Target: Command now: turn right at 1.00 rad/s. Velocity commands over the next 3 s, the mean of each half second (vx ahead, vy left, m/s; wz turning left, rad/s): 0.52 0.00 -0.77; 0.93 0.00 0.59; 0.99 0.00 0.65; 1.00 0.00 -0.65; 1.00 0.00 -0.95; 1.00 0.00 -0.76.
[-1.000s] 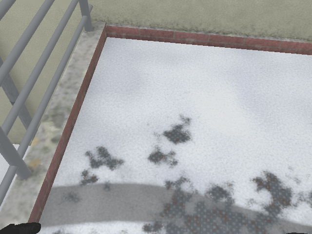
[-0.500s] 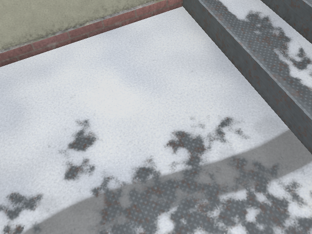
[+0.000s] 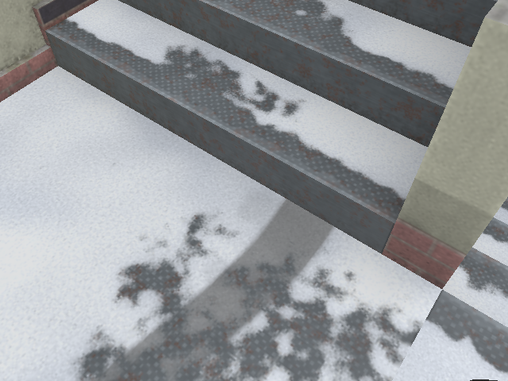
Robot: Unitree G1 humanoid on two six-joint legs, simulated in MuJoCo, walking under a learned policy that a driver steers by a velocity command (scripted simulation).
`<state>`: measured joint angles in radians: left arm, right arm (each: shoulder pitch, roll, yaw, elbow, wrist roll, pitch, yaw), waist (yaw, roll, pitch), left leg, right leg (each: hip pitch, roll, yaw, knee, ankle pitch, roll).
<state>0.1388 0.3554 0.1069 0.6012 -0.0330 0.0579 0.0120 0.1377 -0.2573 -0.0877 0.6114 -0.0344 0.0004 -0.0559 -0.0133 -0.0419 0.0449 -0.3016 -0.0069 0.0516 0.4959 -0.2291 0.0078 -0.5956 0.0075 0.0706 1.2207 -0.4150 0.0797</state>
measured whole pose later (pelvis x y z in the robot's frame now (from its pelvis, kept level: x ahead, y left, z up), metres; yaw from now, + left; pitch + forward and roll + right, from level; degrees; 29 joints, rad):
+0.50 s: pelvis +0.14 -0.12 +0.00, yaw -22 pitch +2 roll +1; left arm 0.50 0.24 0.04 0.83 0.03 -0.07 -0.02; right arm 0.13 -0.28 -0.05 0.68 -0.03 0.00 0.06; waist 0.05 0.04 -0.02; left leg -0.73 0.08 0.08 0.99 -0.13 0.00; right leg 0.10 0.06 0.04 0.23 -0.37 -0.08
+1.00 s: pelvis +0.51 -0.22 +0.00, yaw -1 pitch +2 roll +0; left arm 0.01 0.20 -0.07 0.59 0.05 -0.10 0.04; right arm 0.36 -0.30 -0.06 0.82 -0.01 -0.04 0.00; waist -0.07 0.00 0.04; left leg -0.16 -0.21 -0.15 0.56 -0.32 0.16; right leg -0.57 -0.03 0.10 0.69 -0.11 0.00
